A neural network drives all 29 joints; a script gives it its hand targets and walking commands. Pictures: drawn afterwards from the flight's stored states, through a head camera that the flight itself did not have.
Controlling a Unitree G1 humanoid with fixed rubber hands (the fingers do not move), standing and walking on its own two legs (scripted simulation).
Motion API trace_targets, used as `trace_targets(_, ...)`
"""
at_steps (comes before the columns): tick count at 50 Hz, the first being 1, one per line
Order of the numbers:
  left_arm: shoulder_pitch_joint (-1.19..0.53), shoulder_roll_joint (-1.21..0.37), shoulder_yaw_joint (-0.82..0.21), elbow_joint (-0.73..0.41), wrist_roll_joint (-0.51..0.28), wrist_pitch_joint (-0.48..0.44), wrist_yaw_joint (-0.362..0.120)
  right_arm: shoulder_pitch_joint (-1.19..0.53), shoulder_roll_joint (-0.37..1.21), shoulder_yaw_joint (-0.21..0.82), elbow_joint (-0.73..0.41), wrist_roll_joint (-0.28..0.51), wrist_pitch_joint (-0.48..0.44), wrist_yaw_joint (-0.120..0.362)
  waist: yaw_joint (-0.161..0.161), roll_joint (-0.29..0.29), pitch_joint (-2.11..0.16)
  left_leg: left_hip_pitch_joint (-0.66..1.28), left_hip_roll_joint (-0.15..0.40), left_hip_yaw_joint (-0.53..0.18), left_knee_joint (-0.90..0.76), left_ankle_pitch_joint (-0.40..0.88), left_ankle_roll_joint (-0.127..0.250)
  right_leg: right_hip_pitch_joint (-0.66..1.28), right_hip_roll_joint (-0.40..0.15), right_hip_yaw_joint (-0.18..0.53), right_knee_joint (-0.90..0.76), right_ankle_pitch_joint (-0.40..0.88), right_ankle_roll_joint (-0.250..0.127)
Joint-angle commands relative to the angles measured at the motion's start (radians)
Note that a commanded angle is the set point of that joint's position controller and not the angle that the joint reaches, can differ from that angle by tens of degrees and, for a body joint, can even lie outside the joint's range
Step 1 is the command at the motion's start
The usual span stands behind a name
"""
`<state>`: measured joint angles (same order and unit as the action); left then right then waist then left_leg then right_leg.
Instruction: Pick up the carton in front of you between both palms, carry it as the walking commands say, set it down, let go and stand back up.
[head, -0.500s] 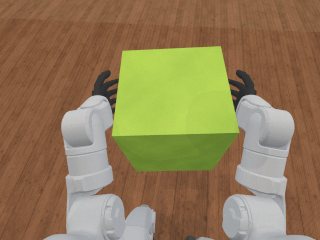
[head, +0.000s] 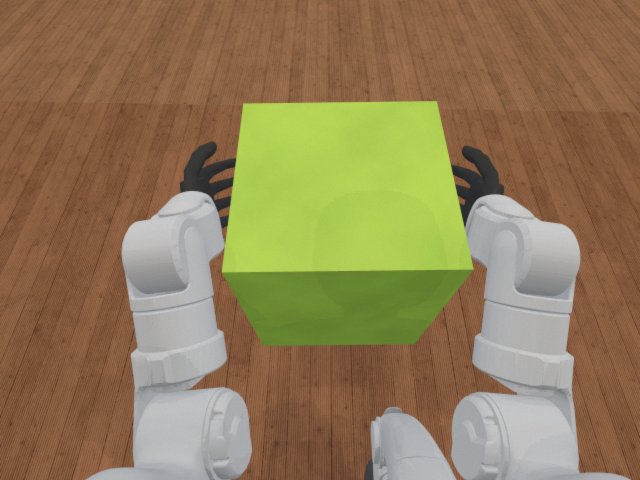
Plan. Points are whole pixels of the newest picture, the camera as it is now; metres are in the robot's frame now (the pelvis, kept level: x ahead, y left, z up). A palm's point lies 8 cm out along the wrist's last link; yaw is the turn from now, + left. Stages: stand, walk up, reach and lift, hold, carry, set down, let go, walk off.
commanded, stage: carry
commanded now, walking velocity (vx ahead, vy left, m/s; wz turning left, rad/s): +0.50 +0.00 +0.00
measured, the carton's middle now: (339, 238) +0.37 -0.02 +0.07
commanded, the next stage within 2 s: none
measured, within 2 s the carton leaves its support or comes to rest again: neither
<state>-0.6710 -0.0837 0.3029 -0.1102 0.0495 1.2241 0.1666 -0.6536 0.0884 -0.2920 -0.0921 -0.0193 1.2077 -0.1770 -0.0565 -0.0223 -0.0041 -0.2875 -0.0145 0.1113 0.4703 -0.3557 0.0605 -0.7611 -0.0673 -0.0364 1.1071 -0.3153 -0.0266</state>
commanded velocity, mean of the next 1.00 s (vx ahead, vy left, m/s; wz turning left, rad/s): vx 0.50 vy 0.00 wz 0.00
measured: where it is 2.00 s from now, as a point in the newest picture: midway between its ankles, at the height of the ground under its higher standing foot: (317, 192)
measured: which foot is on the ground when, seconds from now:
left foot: down 0.00-0.18, up 0.20-0.58, down 0.60-1.00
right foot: up 0.00-0.14, down 0.16-0.62, up 0.64-1.00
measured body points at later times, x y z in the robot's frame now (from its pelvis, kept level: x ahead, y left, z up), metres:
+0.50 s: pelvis +0.29 -0.03 +0.02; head +0.33 -0.04 +0.47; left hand +0.65 +0.14 +0.18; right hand +0.67 -0.16 +0.17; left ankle +0.41 +0.09 -0.66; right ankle +0.25 -0.12 -0.72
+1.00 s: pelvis +0.58 -0.03 +0.03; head +0.60 -0.03 +0.48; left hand +0.95 +0.13 +0.19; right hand +0.95 -0.18 +0.19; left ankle +0.47 +0.08 -0.70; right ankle +0.72 -0.13 -0.67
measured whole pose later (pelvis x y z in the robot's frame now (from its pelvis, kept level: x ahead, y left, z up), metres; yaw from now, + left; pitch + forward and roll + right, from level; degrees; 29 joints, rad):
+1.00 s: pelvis +0.58 -0.03 +0.03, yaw +1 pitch +6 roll +0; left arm -0.69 -0.06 0.30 -0.11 0.03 1.25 0.17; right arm -0.69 0.07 -0.27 -0.08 -0.03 1.24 -0.18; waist -0.03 0.00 -0.06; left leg -0.17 0.02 0.08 0.47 -0.48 0.01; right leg -0.64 -0.04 -0.13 0.64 -0.23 -0.04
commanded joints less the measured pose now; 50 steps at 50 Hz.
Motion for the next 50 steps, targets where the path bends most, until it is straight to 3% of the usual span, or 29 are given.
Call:
trace_targets(1,-0.597,-0.773,-0.661,-0.023,-0.268,0.020,-0.095,-0.684,0.799,0.673,-0.100,0.325,0.022,0.115,-0.010,0.153,-0.413,0.405,0.214,-0.171,-0.108,0.468,0.137,0.006,0.025,-0.083,-0.310,0.075,0.004)
trace_targets(3,-0.583,-0.759,-0.657,-0.005,-0.276,0.034,-0.102,-0.654,0.774,0.658,-0.075,0.297,0.035,0.111,0.003,0.188,-0.390,0.375,0.199,-0.116,-0.077,0.548,0.109,0.116,0.053,-0.133,-0.452,0.098,-0.008)
trace_targets(4,-0.578,-0.758,-0.648,0.015,-0.277,0.040,-0.105,-0.646,0.768,0.649,-0.061,0.283,0.040,0.110,0.025,0.198,-0.399,0.351,0.189,-0.086,-0.013,0.681,0.090,0.214,0.086,-0.169,-0.504,0.106,-0.017)
trace_targets(5,-0.566,-0.760,-0.637,0.036,-0.282,0.043,-0.109,-0.641,0.765,0.643,-0.044,0.278,0.046,0.108,0.082,0.171,-0.443,0.289,0.166,-0.018,0.134,0.806,0.052,0.405,0.130,-0.221,-0.588,0.139,-0.024)
trace_targets(6,-0.550,-0.754,-0.623,0.071,-0.279,0.045,-0.113,-0.636,0.758,0.638,-0.025,0.269,0.050,0.105,0.141,0.100,-0.527,0.126,0.129,0.012,0.345,0.714,0.000,0.704,0.080,-0.154,-0.600,0.134,-0.051)
trace_targets(7,-0.545,-0.739,-0.611,0.084,-0.279,0.041,-0.113,-0.646,0.761,0.633,-0.021,0.264,0.054,0.104,0.160,-0.139,-0.625,-0.141,0.049,-0.005,0.584,0.369,-0.054,0.977,-0.173,0.270,-0.620,0.077,-0.137)
trace_targets(8,-0.570,-0.751,-0.605,0.080,-0.287,0.034,-0.113,-0.661,0.782,0.634,-0.036,0.260,0.054,0.106,0.157,-0.354,-0.638,-0.435,-0.084,-0.058,0.824,-0.131,-0.070,1.131,-0.316,0.634,-0.708,0.253,-0.259)
trace_targets(9,-0.584,-0.809,-0.620,0.077,-0.311,0.031,-0.118,-0.675,0.803,0.626,-0.029,0.260,0.050,0.105,0.159,-0.239,-0.621,-0.535,-0.035,-0.127,0.946,-0.133,-0.036,1.129,-0.293,0.611,-0.698,0.280,-0.282)
trace_targets(10,-0.631,-0.863,-0.654,0.013,-0.340,0.018,-0.127,-0.713,0.849,0.634,-0.045,0.280,0.040,0.108,0.174,-0.135,-0.568,-0.546,0.000,-0.138,0.963,-0.114,-0.025,1.050,-0.253,0.507,-0.663,0.379,-0.246)
trace_targets(12,-0.762,-0.947,-0.714,-0.074,-0.410,0.000,-0.149,-0.732,0.884,0.616,-0.066,0.253,0.022,0.104,0.149,-0.031,-0.528,-0.527,0.054,-0.148,0.865,-0.046,-0.026,0.932,-0.244,0.382,-0.685,0.297,-0.206)
trace_targets(13,-0.809,-0.968,-0.735,-0.108,-0.437,-0.009,-0.156,-0.730,0.886,0.613,-0.070,0.234,0.015,0.098,0.126,-0.030,-0.531,-0.495,0.064,-0.136,0.834,-0.026,-0.027,0.882,-0.232,0.331,-0.707,0.226,-0.187)
trace_targets(15,-0.798,-0.957,-0.746,-0.118,-0.444,-0.018,-0.158,-0.707,0.870,0.622,-0.071,0.216,0.005,0.087,0.128,-0.066,-0.531,-0.482,0.053,-0.100,0.747,-0.020,-0.021,0.853,-0.213,0.283,-0.725,0.187,-0.188)
trace_targets(18,-0.725,-0.899,-0.739,-0.099,-0.428,-0.019,-0.153,-0.661,0.818,0.639,-0.079,0.194,0.000,0.076,0.134,-0.104,-0.505,-0.501,0.061,-0.073,0.572,0.004,-0.030,0.867,-0.207,0.222,-0.747,0.249,-0.207)
trace_targets(24,-0.640,-0.792,-0.688,0.000,-0.372,0.021,-0.136,-0.608,0.735,0.625,-0.031,0.195,0.045,0.083,0.136,-0.137,-0.414,-0.305,0.011,0.036,0.201,0.152,-0.021,0.769,-0.156,0.076,-0.733,0.351,-0.154)
trace_targets(25,-0.630,-0.783,-0.679,0.018,-0.360,0.028,-0.133,-0.604,0.727,0.612,-0.009,0.198,0.053,0.087,0.128,-0.137,-0.406,-0.243,-0.007,0.062,0.155,0.158,-0.015,0.746,-0.157,0.055,-0.711,0.371,-0.143)
trace_targets(27,-0.621,-0.779,-0.661,0.061,-0.335,0.039,-0.126,-0.578,0.727,0.587,0.052,0.198,0.064,0.094,0.048,-0.071,-0.458,0.061,-0.060,0.107,0.037,0.156,0.004,0.643,-0.101,-0.043,-0.475,0.553,-0.082)
trace_targets(28,-0.625,-0.776,-0.648,0.083,-0.325,0.044,-0.122,-0.570,0.724,0.568,0.088,0.195,0.066,0.097,0.001,0.023,-0.513,0.301,0.068,-0.070,0.020,0.101,0.054,0.460,-0.066,-0.075,-0.269,0.425,-0.024)
trace_targets(29,-0.629,-0.791,-0.640,0.092,-0.327,0.046,-0.122,-0.591,0.705,0.556,0.090,0.192,0.060,0.097,-0.007,0.309,-0.571,0.508,0.330,-0.546,-0.026,0.150,0.164,0.164,0.052,-0.068,0.003,0.057,0.024)
trace_targets(30,-0.642,-0.798,-0.637,0.112,-0.322,0.045,-0.120,-0.596,0.747,0.549,0.114,0.196,0.057,0.099,-0.012,0.336,-0.539,0.581,0.373,-0.734,-0.078,0.289,0.239,-0.048,0.121,-0.001,0.177,-0.222,0.015)
trace_targets(31,-0.640,-0.834,-0.608,0.118,-0.309,0.036,-0.117,-0.644,0.793,0.577,0.076,0.227,0.052,0.107,-0.010,0.192,-0.543,0.579,0.347,-0.661,-0.035,0.325,0.241,-0.100,0.070,0.052,0.254,-0.196,-0.015)
trace_targets(33,-0.671,-0.873,-0.577,0.113,-0.292,0.024,-0.116,-0.763,0.884,0.629,0.008,0.297,0.035,0.126,0.006,0.053,-0.474,0.443,0.323,-0.515,-0.031,0.400,0.188,-0.113,0.017,0.066,0.265,-0.138,-0.006)
trace_targets(35,-0.691,-0.917,-0.587,0.080,-0.280,0.007,-0.114,-0.878,0.962,0.685,-0.064,0.365,0.009,0.140,0.028,0.063,-0.470,0.334,0.289,-0.418,-0.090,0.263,0.149,-0.040,-0.014,0.053,0.188,-0.069,-0.005)
trace_targets(37,-0.696,-0.914,-0.613,0.039,-0.273,-0.007,-0.105,-0.879,0.975,0.699,-0.090,0.390,-0.004,0.143,0.028,0.121,-0.474,0.341,0.269,-0.367,-0.113,0.241,0.146,-0.043,-0.005,0.021,0.116,-0.023,-0.005)
trace_targets(41,-0.645,-0.830,-0.645,-0.007,-0.257,-0.002,-0.088,-0.774,0.880,0.683,-0.099,0.366,-0.001,0.126,0.008,0.150,-0.455,0.377,0.249,-0.271,-0.123,0.330,0.160,-0.048,-0.003,-0.018,-0.109,0.013,0.005)
trace_targets(45,-0.592,-0.766,-0.640,0.007,-0.261,0.026,-0.093,-0.695,0.802,0.666,-0.074,0.322,0.026,0.113,-0.001,0.174,-0.408,0.337,0.208,-0.151,-0.102,0.429,0.119,0.108,0.043,-0.106,-0.410,0.080,-0.001)
trace_targets(47,-0.571,-0.753,-0.629,0.039,-0.263,0.040,-0.101,-0.660,0.780,0.647,-0.038,0.294,0.040,0.109,0.032,0.190,-0.416,0.297,0.194,-0.091,-0.004,0.584,0.083,0.276,0.093,-0.171,-0.529,0.109,-0.015)
trace_targets(48,-0.560,-0.752,-0.620,0.064,-0.267,0.043,-0.106,-0.649,0.776,0.642,-0.023,0.284,0.045,0.107,0.083,0.145,-0.457,0.230,0.163,-0.020,0.152,0.695,0.047,0.469,0.126,-0.219,-0.608,0.133,-0.023)
trace_targets(49,-0.543,-0.755,-0.609,0.094,-0.271,0.045,-0.110,-0.650,0.767,0.633,-0.006,0.274,0.049,0.103,0.141,0.065,-0.544,0.044,0.127,-0.002,0.354,0.568,-0.008,0.776,0.040,-0.095,-0.599,0.098,-0.058)
trace_targets(50,-0.541,-0.734,-0.592,0.112,-0.268,0.041,-0.110,-0.658,0.775,0.632,-0.009,0.269,0.054,0.102,0.146,-0.234,-0.637,-0.210,0.029,-0.008,0.612,0.222,-0.063,1.005,-0.241,0.383,-0.640,0.080,-0.156)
